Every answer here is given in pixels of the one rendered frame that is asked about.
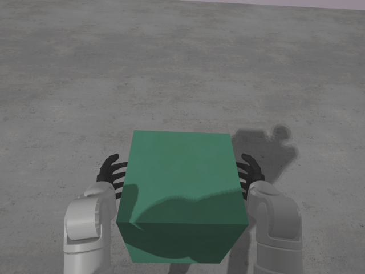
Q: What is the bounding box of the robot right forearm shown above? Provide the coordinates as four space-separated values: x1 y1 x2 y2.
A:
247 180 305 274

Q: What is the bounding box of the robot left forearm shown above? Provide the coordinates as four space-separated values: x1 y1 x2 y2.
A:
63 181 117 274

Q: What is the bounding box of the robot right hand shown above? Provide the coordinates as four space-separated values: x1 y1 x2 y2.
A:
236 154 265 200

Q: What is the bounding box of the robot left hand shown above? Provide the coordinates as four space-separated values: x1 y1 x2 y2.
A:
96 154 128 199

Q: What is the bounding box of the carton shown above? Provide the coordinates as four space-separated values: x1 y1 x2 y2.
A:
116 130 249 264

